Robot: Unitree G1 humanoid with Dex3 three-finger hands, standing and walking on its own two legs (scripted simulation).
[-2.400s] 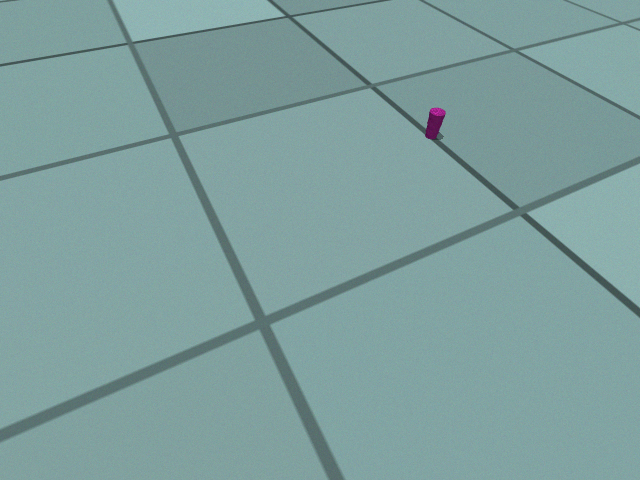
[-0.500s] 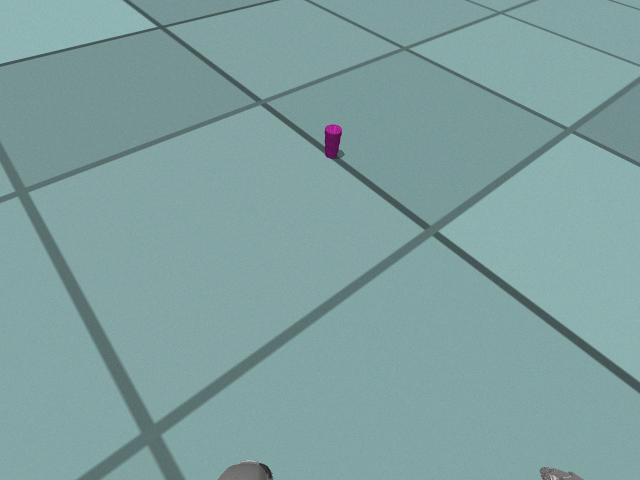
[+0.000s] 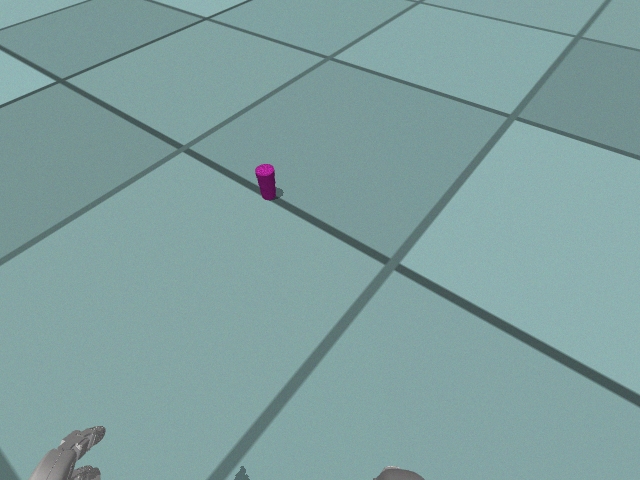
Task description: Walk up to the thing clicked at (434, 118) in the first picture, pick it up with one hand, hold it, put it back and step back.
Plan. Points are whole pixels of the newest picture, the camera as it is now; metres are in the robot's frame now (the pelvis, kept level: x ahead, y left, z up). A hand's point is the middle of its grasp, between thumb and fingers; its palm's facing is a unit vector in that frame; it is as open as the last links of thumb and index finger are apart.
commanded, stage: walk up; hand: left
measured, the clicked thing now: (266, 183) +1.39 +0.25 -0.67
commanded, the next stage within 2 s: none
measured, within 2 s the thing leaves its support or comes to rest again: neither
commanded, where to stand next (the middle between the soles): +1.05 +0.04 m, yaw -1 degrees
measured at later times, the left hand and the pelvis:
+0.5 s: hand (121, 379) +0.30 +0.32 -0.13, palm faces -0.06 -0.93 -0.35, open 7.4 cm; pelvis +0.25 +0.04 +0.02, yaw -2 degrees
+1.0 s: hand (183, 244) +0.54 +0.26 -0.09, palm faces -0.02 -0.91 -0.41, open 7.4 cm; pelvis +0.47 -0.01 +0.03, yaw -1 degrees
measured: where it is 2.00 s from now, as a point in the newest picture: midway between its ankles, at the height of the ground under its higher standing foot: (317, 283)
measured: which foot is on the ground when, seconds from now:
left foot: up 0.00-0.32, down 0.34-0.78, up 0.80-1.00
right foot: down 0.00-0.36, up 0.38-0.74, down 0.76-1.00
